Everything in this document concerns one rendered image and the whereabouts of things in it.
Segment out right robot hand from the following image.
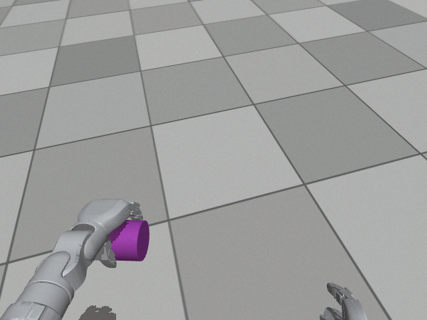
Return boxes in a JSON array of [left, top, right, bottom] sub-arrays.
[[320, 283, 369, 320]]

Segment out left robot arm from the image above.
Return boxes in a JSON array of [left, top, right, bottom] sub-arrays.
[[0, 220, 107, 320]]

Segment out left robot hand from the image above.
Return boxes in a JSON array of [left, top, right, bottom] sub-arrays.
[[78, 199, 143, 268]]

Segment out can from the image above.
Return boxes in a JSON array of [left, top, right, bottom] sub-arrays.
[[109, 220, 149, 261]]

